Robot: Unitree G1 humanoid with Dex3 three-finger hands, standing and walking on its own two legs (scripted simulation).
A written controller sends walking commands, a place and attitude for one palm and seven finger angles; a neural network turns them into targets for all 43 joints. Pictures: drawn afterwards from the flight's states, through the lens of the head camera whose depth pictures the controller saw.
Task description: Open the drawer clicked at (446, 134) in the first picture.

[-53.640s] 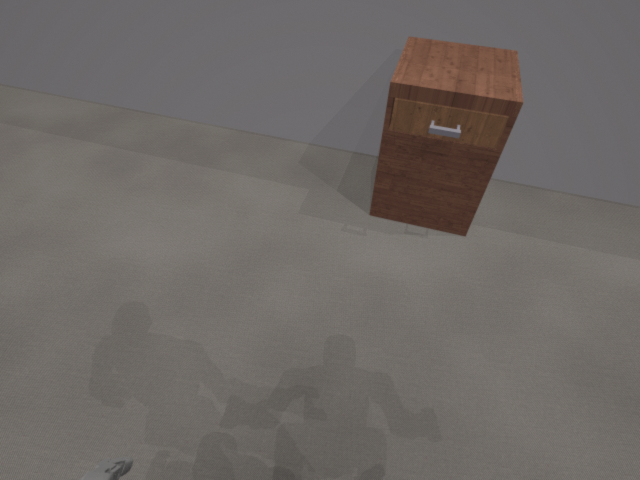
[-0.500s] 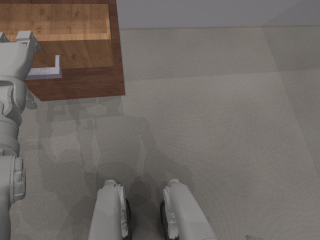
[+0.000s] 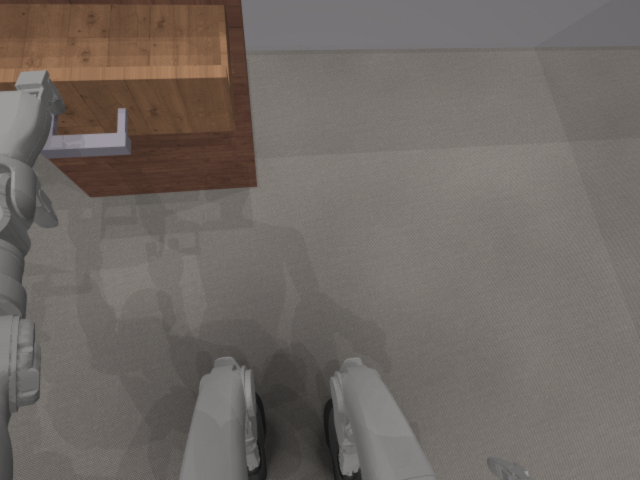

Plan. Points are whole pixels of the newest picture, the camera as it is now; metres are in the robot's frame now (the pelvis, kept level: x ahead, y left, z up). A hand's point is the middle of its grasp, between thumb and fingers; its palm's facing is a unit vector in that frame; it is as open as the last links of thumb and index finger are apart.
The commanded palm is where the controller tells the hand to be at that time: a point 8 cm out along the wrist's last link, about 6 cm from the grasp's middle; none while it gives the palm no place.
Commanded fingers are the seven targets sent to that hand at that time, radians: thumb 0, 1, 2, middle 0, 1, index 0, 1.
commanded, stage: re-aim the fingers above the handle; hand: left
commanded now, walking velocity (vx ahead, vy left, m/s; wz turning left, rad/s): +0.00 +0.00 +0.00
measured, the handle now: (87, 131) +0.57 +0.29 -0.08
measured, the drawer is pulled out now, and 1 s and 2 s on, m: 0.12 0.12 0.12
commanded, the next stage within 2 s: lower the fingers behind the handle in 0.92 s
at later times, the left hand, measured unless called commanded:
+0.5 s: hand (42, 175) +0.48 +0.32 -0.05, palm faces -0.18 -0.02 -0.98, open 13.8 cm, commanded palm +0.50 +0.28 +0.02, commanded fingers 0.00 -0.50 0.30 -0.30 -1.20 -0.30 -1.20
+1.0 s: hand (56, 172) +0.47 +0.29 -0.03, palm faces -0.16 -0.05 -0.99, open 13.8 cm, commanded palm +0.50 +0.28 +0.02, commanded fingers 0.00 -0.50 0.30 -0.30 -1.20 -0.30 -1.20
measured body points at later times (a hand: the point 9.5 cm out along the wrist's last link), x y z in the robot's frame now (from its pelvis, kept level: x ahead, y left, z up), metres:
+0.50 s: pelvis -0.01 +0.01 +0.00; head +0.19 +0.05 +0.41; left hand +0.48 +0.31 +0.01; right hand +0.04 -0.26 -0.12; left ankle +0.05 +0.10 -0.57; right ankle +0.03 -0.12 -0.57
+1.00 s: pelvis +0.00 +0.00 +0.01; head +0.18 +0.04 +0.42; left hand +0.48 +0.29 +0.03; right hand +0.04 -0.27 -0.12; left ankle +0.05 +0.10 -0.57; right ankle +0.03 -0.12 -0.57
